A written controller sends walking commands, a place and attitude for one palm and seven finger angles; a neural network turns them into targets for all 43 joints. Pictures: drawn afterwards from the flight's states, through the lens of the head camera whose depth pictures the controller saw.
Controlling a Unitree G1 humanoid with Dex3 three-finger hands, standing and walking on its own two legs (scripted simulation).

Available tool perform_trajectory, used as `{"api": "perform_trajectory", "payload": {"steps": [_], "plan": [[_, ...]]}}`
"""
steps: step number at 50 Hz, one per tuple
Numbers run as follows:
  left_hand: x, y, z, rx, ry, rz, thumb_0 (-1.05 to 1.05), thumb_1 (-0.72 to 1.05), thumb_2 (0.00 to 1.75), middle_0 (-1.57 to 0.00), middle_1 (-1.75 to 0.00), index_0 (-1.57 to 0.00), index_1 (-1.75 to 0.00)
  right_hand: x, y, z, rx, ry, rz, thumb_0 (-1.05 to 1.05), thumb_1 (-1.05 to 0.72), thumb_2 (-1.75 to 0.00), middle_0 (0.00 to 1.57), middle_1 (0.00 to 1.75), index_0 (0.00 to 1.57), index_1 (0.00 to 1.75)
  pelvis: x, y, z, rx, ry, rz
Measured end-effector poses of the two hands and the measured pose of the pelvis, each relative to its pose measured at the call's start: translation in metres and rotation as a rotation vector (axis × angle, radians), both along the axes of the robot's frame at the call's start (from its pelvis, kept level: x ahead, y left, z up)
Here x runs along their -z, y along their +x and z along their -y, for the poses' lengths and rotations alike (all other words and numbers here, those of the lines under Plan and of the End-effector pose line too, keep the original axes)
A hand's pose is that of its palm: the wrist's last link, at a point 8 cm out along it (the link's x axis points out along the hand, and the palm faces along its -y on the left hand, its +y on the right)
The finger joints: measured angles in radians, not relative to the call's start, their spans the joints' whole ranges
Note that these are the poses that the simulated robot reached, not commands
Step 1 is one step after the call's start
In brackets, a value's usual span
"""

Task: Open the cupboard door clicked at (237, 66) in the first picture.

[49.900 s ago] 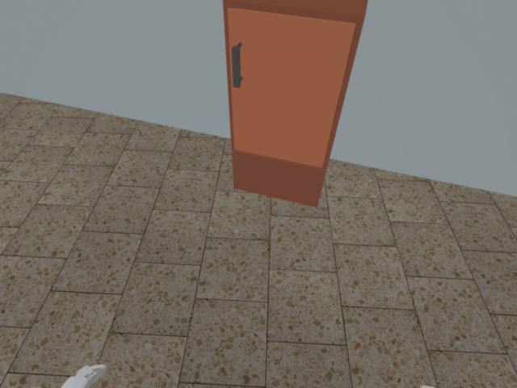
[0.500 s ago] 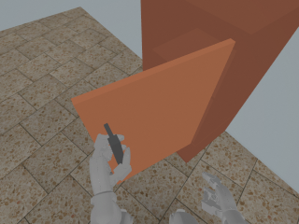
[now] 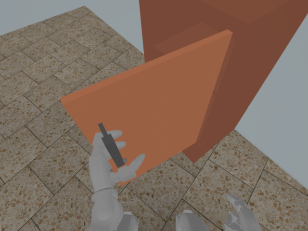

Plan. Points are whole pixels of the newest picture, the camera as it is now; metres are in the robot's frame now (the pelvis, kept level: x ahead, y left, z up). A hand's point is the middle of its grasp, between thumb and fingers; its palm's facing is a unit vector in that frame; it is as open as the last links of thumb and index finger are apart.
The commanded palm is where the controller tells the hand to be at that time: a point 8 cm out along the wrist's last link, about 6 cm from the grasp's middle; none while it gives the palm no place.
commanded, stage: open thumb and fingers to let go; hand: left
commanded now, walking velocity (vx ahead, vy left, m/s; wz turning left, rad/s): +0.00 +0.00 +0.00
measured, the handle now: (111, 146) +0.32 +0.12 +0.04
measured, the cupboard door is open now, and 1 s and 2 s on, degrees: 83 85 85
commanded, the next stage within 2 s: slide the hand sideways off the handle in 0.44 s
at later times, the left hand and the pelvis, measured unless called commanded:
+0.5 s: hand (120, 159) +0.29 +0.09 +0.03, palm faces +0.24 -0.97 +0.01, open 14.7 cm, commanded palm +0.25 +0.13 +0.04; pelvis +0.00 +0.04 +0.00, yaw -1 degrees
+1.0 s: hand (115, 184) +0.23 +0.10 +0.04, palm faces -0.18 -0.98 +0.02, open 16.2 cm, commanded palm +0.21 +0.16 +0.04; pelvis -0.01 +0.06 -0.01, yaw -2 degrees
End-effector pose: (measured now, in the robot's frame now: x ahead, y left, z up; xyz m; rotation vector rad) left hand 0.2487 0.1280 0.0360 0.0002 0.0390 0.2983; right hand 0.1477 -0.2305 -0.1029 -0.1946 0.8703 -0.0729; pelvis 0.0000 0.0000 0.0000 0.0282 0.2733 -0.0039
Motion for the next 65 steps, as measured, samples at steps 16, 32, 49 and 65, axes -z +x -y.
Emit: {"api": "perform_trajectory", "payload": {"steps": [16,32,49,65], "plan": [[0.003,0.001,-0.010,0.044,-0.014,0.023,-0.01,-0.47,0.32,-0.28,-0.94,-0.30,-0.94,-0.013,0.020,-0.040,-0.050,0.004,0.070,0.01,-0.91,-0.90,0.20,0.30,0.20,0.30,0.002,-0.003,-0.026,0.003,-0.030,0.006],[0.003,0.000,-0.023,0.243,0.056,0.037,-0.01,-0.50,0.31,-0.32,-0.56,-0.29,-0.57,-0.009,0.013,-0.069,-0.075,0.016,0.044,0.01,-0.91,-0.90,0.20,0.30,0.20,0.30,0.007,-0.004,-0.049,-0.003,-0.049,-0.002],[-0.002,-0.032,-0.023,0.477,-0.040,0.027,-0.01,-0.51,0.30,-0.15,-0.31,-0.18,-0.33,-0.027,0.018,-0.073,-0.031,0.005,0.157,0.01,-0.91,-0.90,0.20,0.30,0.20,0.30,0.013,-0.005,-0.063,0.018,-0.047,0.008],[-0.002,-0.052,-0.054,0.454,0.004,-0.021,-0.01,-0.50,0.30,-0.17,-0.31,-0.19,-0.32,-0.019,0.026,-0.064,-0.035,0.019,0.155,0.01,-0.91,-0.90,0.20,0.30,0.20,0.30,0.018,-0.002,-0.048,0.012,-0.049,-0.005]]}}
